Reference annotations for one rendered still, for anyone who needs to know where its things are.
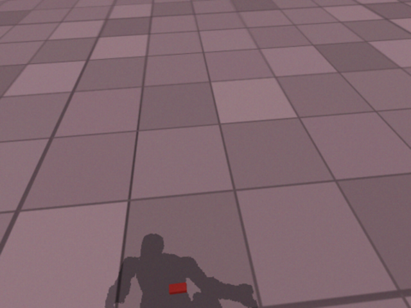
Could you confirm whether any small box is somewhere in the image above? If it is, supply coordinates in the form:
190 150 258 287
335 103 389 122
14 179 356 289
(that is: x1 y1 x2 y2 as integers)
169 282 187 295

